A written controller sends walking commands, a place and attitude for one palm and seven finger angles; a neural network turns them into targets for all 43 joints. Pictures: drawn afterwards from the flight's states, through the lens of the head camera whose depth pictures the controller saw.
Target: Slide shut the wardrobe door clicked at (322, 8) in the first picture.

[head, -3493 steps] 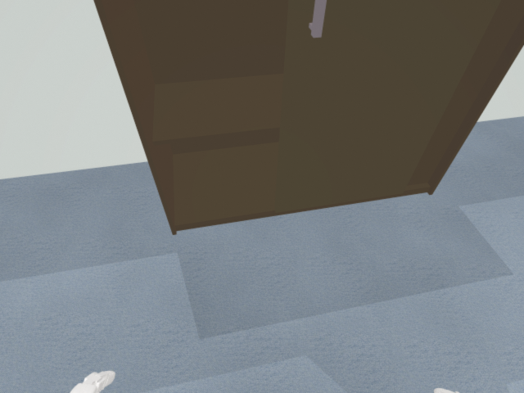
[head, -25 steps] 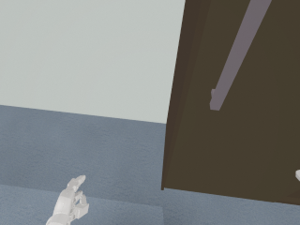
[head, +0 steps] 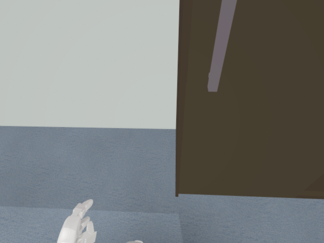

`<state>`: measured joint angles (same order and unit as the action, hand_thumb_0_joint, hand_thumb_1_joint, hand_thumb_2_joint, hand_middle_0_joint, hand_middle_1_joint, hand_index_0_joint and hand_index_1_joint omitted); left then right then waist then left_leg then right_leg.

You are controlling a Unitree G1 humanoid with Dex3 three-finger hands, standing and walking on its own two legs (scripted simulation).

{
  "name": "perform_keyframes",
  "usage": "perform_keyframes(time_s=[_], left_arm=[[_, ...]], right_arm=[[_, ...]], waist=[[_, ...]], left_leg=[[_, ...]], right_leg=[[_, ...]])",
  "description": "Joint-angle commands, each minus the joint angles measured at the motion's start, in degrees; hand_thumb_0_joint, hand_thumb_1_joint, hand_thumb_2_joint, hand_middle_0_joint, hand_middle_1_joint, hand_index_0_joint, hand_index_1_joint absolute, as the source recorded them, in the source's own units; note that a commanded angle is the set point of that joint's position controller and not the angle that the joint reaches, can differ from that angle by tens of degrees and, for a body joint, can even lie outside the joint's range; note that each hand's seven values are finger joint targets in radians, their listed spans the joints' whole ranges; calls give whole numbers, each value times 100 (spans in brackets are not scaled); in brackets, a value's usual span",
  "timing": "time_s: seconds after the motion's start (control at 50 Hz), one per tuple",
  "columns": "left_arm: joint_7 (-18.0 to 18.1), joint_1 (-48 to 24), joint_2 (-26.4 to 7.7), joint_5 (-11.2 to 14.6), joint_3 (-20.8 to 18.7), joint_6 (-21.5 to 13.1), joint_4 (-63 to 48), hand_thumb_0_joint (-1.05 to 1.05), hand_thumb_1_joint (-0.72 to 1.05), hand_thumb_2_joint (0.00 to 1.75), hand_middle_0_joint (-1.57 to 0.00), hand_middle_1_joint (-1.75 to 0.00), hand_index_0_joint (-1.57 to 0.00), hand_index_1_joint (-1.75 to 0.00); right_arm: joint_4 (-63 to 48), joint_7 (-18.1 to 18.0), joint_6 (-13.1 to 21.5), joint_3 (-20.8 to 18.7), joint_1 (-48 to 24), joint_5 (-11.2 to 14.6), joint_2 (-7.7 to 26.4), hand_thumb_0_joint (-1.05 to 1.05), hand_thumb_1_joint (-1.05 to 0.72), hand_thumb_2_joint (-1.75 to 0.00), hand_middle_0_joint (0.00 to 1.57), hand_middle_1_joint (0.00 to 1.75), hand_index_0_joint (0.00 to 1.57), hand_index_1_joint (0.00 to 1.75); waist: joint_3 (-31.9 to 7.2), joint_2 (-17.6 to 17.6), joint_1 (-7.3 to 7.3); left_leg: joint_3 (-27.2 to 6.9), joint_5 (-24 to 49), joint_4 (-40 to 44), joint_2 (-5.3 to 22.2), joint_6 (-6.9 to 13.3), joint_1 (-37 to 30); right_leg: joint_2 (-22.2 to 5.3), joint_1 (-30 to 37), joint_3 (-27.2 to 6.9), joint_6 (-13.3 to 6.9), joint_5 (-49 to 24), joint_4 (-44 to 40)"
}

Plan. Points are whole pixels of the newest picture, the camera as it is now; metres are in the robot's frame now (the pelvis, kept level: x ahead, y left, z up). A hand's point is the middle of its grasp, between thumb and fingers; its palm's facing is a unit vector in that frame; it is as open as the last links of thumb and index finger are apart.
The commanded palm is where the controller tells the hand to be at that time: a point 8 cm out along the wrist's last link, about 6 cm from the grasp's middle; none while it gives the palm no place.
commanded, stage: step back with the hand held close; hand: right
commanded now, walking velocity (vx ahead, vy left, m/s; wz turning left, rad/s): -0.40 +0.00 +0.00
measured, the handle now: (220, 33) +0.50 -0.11 +0.28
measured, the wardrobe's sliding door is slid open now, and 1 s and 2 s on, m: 0.00 0.00 0.00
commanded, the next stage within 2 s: stop stepping back and stand still in 0.76 s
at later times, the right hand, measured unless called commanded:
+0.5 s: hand out of the picture +0.15 -0.24 +0.19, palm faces +0.33 +0.85 -0.42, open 7.4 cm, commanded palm +0.08 -0.29 +0.20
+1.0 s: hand out of the picture -0.03 -0.30 +0.19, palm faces +0.28 +0.85 -0.44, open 7.4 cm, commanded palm -0.06 -0.35 +0.20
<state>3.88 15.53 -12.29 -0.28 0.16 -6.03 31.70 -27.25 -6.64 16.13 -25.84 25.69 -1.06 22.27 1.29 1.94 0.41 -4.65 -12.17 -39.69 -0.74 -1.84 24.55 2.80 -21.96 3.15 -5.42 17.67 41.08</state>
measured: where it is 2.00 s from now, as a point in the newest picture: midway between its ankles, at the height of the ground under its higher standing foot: outside the picture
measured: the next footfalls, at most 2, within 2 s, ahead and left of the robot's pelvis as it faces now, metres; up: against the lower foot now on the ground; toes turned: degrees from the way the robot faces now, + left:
left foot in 0.48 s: -0.16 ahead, +0.14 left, +0.00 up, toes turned +5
left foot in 0.94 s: -0.23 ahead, +0.09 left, +0.00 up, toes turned +6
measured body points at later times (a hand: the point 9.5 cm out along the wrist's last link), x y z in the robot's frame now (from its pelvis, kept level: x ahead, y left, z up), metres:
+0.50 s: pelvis -0.10 +0.00 +0.01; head -0.04 -0.03 +0.46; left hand +0.09 +0.22 -0.05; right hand +0.12 -0.28 +0.21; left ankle -0.20 +0.14 -0.72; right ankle +0.05 -0.06 -0.71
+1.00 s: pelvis -0.23 -0.06 -0.01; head -0.22 -0.12 +0.44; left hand -0.08 +0.19 -0.05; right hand -0.05 -0.34 +0.21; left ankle -0.27 +0.08 -0.72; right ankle -0.08 -0.09 -0.68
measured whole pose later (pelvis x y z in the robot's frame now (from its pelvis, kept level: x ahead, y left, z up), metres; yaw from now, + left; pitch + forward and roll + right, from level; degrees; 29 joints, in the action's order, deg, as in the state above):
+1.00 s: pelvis -0.23 -0.06 -0.01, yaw +6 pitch +0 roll +6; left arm 2.0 12.7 -10.9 -1.2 0.2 -7.6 35.1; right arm -41.6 -5.5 15.2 -27.6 35.8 3.7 28.6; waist 0.0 2.1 1.9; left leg 2.0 -22.2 -36.8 -4.2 2.3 14.9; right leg 2.8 -39.6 -3.6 2.5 15.7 53.1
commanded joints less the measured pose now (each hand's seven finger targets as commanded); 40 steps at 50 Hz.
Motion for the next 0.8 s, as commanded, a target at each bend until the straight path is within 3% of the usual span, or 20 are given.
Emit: perform_keyframes(time_s=[0.0,0.02,0.04,0.06,0.1,0.14,0.16,0.2,0.26,0.32,0.38,0.42,0.46,0.52,0.62,0.66,0.7,0.72,0.76,0.78], left_arm=[[22,-609,-851,-11,-444,-318,-893,0,90,90,-20,-30,-20,-30],[-11,-583,-840,-39,-463,-306,-821,0,90,90,-20,-30,-20,-30],[-58,-625,-771,-63,-419,-304,-743,0,90,90,-20,-30,-20,-30],[-98,-624,-768,-57,-424,-302,-681,0,90,90,-20,-30,-20,-30],[-77,-716,-837,-43,-430,-334,-709,0,90,90,-20,-30,-20,-30],[-35,-841,-935,-24,-467,-411,-813,0,90,90,-20,-30,-20,-30],[-38,-851,-846,-100,-462,-419,-804,0,90,90,-20,-30,-20,-30],[-35,-772,-787,-201,-504,-453,-670,0,90,90,-20,-30,-20,-30],[-71,-645,-703,-182,-491,-589,-501,0,90,90,-20,-30,-20,-30],[-109,-602,-653,-185,-412,-698,-271,0,90,90,-20,-30,-20,-30],[-113,-699,-695,-229,-374,-674,-76,0,90,90,-20,-30,-20,-30],[-95,-746,-698,-246,-394,-546,-129,0,90,90,-20,-30,-20,-30],[-68,-910,-620,-177,-354,-382,-320,0,90,90,-20,-30,-20,-30],[15,-988,-523,-68,-358,-277,-528,0,90,90,-20,-30,-20,-30],[132,-1145,-507,-74,-257,-248,-481,0,90,90,-20,-30,-20,-30],[176,-1048,-548,-109,-191,-251,-384,0,90,90,-20,-30,-20,-30],[223,-1016,-666,-112,-186,-324,-356,0,90,90,-20,-30,-20,-30],[250,-1179,-723,-125,-204,-384,-394,0,90,90,-20,-30,-20,-30],[204,-1183,-992,-198,-298,-417,-503,0,90,90,-20,-30,-20,-30],[162,-1136,-987,-263,-334,-366,-520,0,90,90,-20,-30,-20,-30]], right_arm=[[-964,-95,423,-790,-470,55,1097,0,-90,-90,20,30,20,30],[-931,-72,420,-719,-481,109,1119,0,-90,-90,20,30,20,30],[-932,-57,441,-559,-545,161,1052,0,-90,-90,20,30,20,30],[-965,-54,473,-486,-601,184,1045,0,-90,-90,20,30,20,30],[-1113,-71,533,-598,-428,174,1114,0,-90,-90,20,30,20,30],[-1315,-81,631,-886,-162,106,1153,0,-90,-90,20,30,20,30],[-1501,-77,656,-906,-270,87,1167,0,-90,-90,20,30,20,30],[-1729,-133,664,-1029,-410,129,1269,0,-90,-90,20,30,20,30],[-1559,-140,675,-835,119,261,1029,0,-90,-90,20,30,20,30],[-1468,-137,607,-388,71,295,751,0,-90,-90,20,30,20,30],[-1420,-110,554,-323,-281,315,914,0,-90,-90,20,30,20,30],[-1393,-83,540,-484,-173,331,1117,0,-90,-90,20,30,20,30],[-1539,-42,542,-644,-105,404,1352,0,-90,-90,20,30,20,30],[-1873,-59,505,-859,141,536,1548,0,-90,-90,20,30,20,30],[-1461,-127,380,-904,423,580,1586,0,-90,-90,20,30,20,30],[-1148,-162,369,-672,6,486,1461,0,-90,-90,20,30,20,30],[-820,-159,418,-507,-442,452,1375,0,-90,-90,20,30,20,30],[-901,-147,468,-508,-782,443,1405,0,-90,-90,20,30,20,30],[-841,-96,560,-673,-758,351,1407,0,-90,-90,20,30,20,30],[-939,-33,580,-728,-735,310,1491,0,-90,-90,20,30,20,30]], waist=[[-146,118,2],[-140,495,-64],[-72,525,-121],[-157,527,-135],[-451,-37,-91],[-919,-1308,23],[-1023,-1540,38],[-1037,-1174,2],[-1004,-952,102],[-1148,-1426,39],[-1578,-1525,84],[-1853,-1245,130],[-1904,-449,88],[-1912,536,29],[-385,124,-98],[214,-171,-181],[585,-621,-208],[680,-1089,-182],[64,-2151,15],[-310,-2111,70]], left_leg=[[-1091,988,380,422,393,-1718],[-1618,835,1062,816,593,-894],[-1796,519,1482,1086,732,-94],[-1584,290,1547,1060,751,337],[-840,-57,953,501,455,138],[19,300,-988,-256,93,-1551],[145,-275,-1740,-374,38,-1617],[7,-1090,-2523,-373,48,-1079],[263,-1644,-1005,-170,105,-460],[471,-1590,314,-179,149,-198],[495,-1027,1483,-134,208,-530],[397,-129,2083,11,290,-799],[118,1025,2151,425,376,-654],[222,1158,1987,799,481,-66],[-231,-1070,2477,1269,830,1456],[38,-1234,2227,905,665,1617],[338,-1906,1939,247,450,1357],[499,-2074,1482,-172,351,688],[655,-1793,-652,-950,393,-1799],[693,-1796,-1384,-1061,456,-2497]], right_leg=[[-684,-2241,-927,-87,1987,-1232],[-446,-1511,-775,99,1551,-661],[-362,-758,-727,234,1091,-410],[-384,-172,-800,291,684,-401],[-704,-91,-1072,144,560,-1189],[-1688,-1467,-2011,-291,1583,-2603],[-2026,-1553,-2324,-457,1360,-2899],[-2218,-1118,-2284,-653,490,-2779],[-1956,252,-1633,-437,-1393,-2154],[-1824,1427,-1564,-212,-2417,-2056],[-1797,2101,-1422,37,-3560,-1925],[-1605,2268,-1147,216,-3831,-1580],[-1153,2269,-539,422,-3139,-1145],[-653,2431,-160,587,-1813,-704],[-339,1694,-394,711,-375,-4],[-446,1383,-744,669,-363,-557],[-716,802,-1435,542,336,-1619],[-973,184,-1952,451,1056,-2702],[-1686,-1719,-3056,275,3180,-4568],[-1753,-2138,-2963,299,3172,-4728]])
